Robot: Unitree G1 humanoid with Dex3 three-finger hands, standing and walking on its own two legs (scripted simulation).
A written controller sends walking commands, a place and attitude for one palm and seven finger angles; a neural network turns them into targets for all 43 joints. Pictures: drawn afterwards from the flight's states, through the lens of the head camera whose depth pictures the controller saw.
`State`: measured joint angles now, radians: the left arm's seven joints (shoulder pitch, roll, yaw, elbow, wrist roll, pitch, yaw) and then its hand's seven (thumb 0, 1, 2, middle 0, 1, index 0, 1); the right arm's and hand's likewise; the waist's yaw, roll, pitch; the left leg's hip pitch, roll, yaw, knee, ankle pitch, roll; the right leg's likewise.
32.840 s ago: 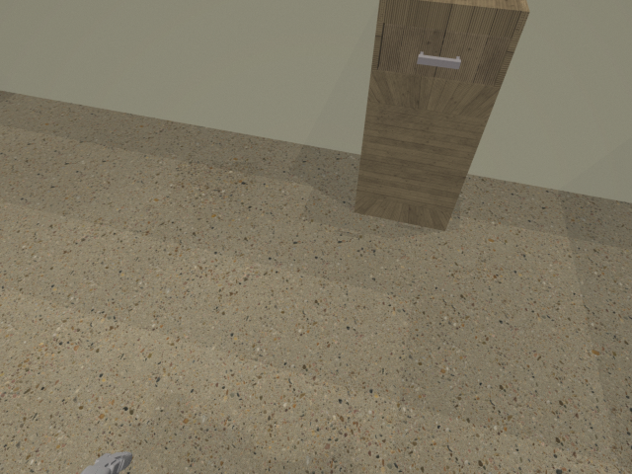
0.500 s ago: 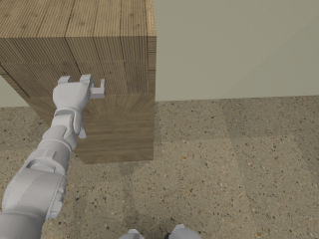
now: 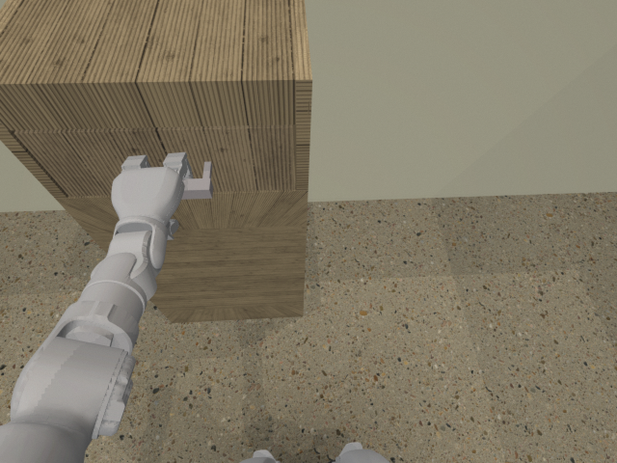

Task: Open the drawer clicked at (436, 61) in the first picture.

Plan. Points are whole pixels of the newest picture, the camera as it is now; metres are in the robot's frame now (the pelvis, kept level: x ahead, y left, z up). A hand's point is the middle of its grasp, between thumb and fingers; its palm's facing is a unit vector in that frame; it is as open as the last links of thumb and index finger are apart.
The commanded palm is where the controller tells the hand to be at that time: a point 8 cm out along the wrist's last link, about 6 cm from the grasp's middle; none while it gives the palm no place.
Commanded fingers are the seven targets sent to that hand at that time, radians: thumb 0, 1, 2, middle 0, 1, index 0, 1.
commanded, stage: close the thumb around the handle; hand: left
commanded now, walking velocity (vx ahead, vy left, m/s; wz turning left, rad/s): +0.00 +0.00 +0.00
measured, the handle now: (168, 179) +0.51 +0.19 +0.02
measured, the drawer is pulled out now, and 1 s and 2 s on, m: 0.00 0.06 0.17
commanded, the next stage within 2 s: pull the drawer open in 0.26 s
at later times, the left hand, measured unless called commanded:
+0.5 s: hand (163, 215) +0.46 +0.20 +0.00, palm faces -0.06 -0.05 -1.00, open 5.4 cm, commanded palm +0.42 +0.21 +0.05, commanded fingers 0.00 0.90 0.90 -0.40 -1.35 -0.40 -1.35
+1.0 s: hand (156, 253) +0.40 +0.20 +0.00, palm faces -0.02 -0.06 -1.00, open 5.3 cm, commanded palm +0.36 +0.21 +0.05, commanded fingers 0.00 0.90 0.90 -0.40 -1.35 -0.40 -1.35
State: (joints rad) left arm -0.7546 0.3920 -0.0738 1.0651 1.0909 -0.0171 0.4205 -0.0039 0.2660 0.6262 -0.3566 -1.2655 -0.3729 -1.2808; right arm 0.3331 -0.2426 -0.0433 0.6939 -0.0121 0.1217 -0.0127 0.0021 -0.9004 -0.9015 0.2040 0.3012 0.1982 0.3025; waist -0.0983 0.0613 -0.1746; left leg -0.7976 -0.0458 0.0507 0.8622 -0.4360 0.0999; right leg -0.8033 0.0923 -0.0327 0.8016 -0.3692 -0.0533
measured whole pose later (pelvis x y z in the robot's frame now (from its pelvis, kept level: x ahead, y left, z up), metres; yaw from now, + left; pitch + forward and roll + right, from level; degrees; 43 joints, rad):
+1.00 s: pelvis +0.01 +0.00 +0.01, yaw +0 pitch +17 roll -2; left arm -0.40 0.33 -0.12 0.72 1.09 0.01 0.43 0.00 0.75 0.83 -0.32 -1.35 -0.42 -1.35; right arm 0.23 -0.24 -0.05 0.64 0.01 0.15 -0.01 0.00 -0.90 -0.90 0.20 0.30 0.20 0.30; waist -0.03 0.06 -0.17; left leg -0.64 -0.05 0.06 0.78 -0.43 0.10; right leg -0.66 0.09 -0.01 0.74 -0.37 -0.05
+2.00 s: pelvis +0.01 -0.02 +0.02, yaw -1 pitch +12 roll +0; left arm 0.05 0.32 -0.11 0.31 1.06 0.02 0.41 0.03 0.73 0.82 -0.31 -1.34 -0.42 -1.35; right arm 0.16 -0.23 -0.03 0.61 0.00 0.11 -0.02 0.01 -0.90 -0.90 0.20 0.30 0.20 0.30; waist 0.01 0.05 -0.15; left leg -0.54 -0.04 0.08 0.74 -0.42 0.08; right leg -0.58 0.10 0.01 0.74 -0.37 -0.07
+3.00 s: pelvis -0.01 -0.03 +0.00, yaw -1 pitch +10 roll +1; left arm 0.54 0.35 -0.08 -0.05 1.07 -0.06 0.49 0.04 0.71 0.83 -0.32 -1.32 -0.42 -1.35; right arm 0.11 -0.22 0.00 0.56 -0.03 0.11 0.02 0.01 -0.90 -0.90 0.20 0.30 0.20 0.30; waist 0.06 0.05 -0.14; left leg -0.58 -0.04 0.08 0.86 -0.46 0.06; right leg -0.63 0.10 0.00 0.87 -0.42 -0.09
